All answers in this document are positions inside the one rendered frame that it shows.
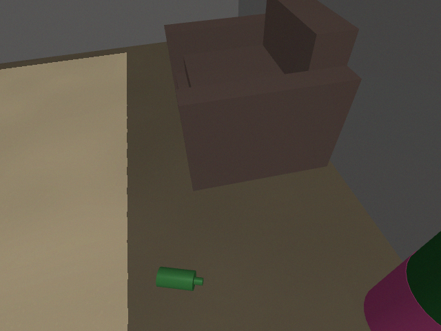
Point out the bottle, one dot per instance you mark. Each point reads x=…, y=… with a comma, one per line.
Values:
x=177, y=278

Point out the potted plant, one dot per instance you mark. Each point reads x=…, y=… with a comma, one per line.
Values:
x=409, y=297

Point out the armchair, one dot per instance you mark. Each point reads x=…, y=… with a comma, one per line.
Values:
x=262, y=95

